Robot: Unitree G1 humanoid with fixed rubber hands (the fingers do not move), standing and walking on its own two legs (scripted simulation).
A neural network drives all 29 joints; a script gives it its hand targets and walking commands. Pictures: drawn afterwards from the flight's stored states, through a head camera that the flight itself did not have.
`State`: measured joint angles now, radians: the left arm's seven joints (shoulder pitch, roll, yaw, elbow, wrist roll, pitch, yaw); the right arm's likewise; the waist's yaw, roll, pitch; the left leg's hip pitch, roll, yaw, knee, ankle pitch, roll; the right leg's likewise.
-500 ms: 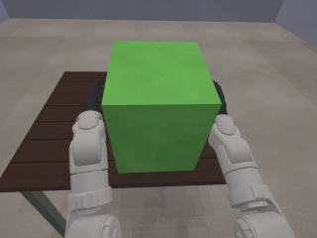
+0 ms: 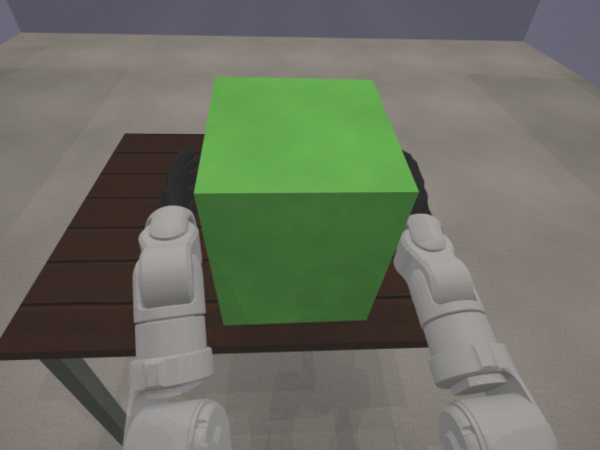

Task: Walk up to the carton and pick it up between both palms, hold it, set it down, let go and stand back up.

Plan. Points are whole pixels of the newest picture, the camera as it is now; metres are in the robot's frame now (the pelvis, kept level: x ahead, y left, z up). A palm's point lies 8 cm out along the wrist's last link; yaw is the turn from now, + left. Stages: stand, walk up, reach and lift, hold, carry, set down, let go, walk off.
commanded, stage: hold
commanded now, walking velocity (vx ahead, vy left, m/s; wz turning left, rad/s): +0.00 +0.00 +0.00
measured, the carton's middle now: (295, 206) +0.38 +0.01 +0.16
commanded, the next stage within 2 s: none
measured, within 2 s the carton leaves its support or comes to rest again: neither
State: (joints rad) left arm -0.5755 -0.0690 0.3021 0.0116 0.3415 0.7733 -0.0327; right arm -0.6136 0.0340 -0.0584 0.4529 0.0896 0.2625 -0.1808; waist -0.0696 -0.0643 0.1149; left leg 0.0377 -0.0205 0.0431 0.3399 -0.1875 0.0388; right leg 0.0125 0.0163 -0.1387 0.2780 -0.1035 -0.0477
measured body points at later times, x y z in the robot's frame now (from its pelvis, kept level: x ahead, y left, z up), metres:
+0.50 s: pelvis +0.00 +0.00 +0.00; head -0.03 +0.02 +0.45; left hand +0.37 +0.16 +0.18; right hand +0.37 -0.13 +0.17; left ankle +0.02 +0.09 -0.75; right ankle +0.05 -0.09 -0.75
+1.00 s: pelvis +0.00 +0.00 +0.00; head -0.03 +0.02 +0.45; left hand +0.37 +0.16 +0.18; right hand +0.37 -0.14 +0.17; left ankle +0.02 +0.09 -0.75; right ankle +0.05 -0.09 -0.75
